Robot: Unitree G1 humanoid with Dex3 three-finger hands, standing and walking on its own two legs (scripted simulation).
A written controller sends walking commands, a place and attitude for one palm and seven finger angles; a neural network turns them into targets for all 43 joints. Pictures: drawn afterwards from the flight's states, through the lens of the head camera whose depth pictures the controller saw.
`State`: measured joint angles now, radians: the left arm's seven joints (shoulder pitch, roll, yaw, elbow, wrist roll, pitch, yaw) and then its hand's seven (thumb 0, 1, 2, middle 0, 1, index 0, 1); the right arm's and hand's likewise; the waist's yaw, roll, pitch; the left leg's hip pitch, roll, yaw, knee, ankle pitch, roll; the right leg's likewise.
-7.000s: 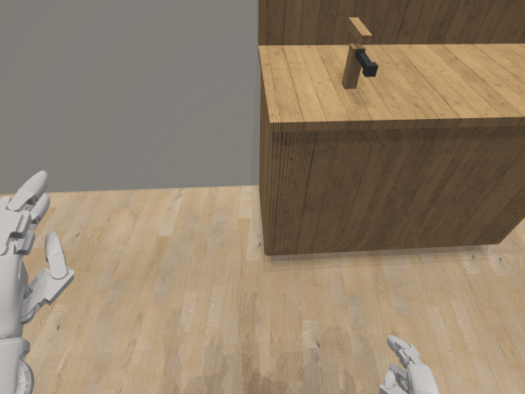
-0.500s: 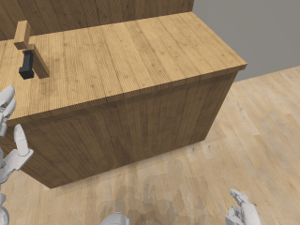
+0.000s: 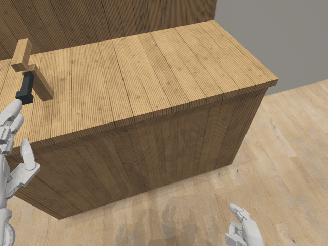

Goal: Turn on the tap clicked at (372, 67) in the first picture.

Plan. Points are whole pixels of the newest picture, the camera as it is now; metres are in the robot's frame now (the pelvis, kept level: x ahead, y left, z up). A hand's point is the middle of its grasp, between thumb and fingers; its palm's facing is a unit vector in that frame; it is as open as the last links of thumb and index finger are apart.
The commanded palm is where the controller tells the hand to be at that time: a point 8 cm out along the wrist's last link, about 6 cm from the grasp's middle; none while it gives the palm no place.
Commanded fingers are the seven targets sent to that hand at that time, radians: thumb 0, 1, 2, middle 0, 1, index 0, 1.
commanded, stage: come to a stop and stand still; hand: left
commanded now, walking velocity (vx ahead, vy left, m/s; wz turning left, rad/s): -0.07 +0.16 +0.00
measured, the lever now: (24, 97) +0.44 +0.41 +0.12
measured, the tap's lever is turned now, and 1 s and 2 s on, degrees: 0 0 0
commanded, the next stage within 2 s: look again from close up in 0.74 s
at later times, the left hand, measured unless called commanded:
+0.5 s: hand (5, 196) +0.16 +0.25 +0.18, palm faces +0.43 -0.83 -0.36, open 7.4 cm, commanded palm +0.11 +0.29 +0.18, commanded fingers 0.00 0.90 0.90 -0.20 -0.30 -0.20 -0.30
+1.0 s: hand out of the picture +0.18 +0.28 +0.18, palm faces +0.43 -0.83 -0.36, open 7.4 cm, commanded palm +0.10 +0.30 +0.18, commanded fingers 0.00 0.90 0.90 -0.20 -0.30 -0.20 -0.30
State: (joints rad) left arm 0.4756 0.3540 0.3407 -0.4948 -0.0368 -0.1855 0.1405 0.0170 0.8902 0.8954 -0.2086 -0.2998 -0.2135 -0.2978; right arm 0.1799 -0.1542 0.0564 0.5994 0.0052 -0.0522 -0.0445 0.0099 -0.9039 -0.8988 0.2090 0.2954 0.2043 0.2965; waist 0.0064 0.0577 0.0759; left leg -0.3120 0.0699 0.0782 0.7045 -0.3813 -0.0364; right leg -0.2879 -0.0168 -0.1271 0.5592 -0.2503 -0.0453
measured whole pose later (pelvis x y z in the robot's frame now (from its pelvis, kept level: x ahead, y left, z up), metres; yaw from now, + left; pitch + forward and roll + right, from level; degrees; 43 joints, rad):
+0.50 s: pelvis -0.05 +0.01 +0.00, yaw -1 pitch -1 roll +0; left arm 0.43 0.34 0.33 -0.49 -0.02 -0.18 0.16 0.02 0.89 0.90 -0.20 -0.30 -0.21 -0.30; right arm 0.21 -0.16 0.05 0.59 0.00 -0.07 -0.05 0.01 -0.91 -0.90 0.20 0.29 0.20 0.30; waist 0.03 0.00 0.03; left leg -0.27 0.05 0.09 0.52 -0.23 0.01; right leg -0.21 -0.01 -0.09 0.52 -0.35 0.02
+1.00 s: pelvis -0.08 +0.02 +0.00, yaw -3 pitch -2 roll +0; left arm 0.25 0.38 0.41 -0.33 -0.04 -0.23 0.12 0.02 0.89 0.90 -0.20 -0.30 -0.21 -0.30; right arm 0.22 -0.23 -0.01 0.60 0.01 -0.14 -0.01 0.01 -0.91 -0.90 0.20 0.29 0.20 0.30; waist 0.03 -0.01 0.09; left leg -0.26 0.02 0.11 0.52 -0.23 0.03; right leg -0.24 -0.02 -0.05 0.52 -0.25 -0.01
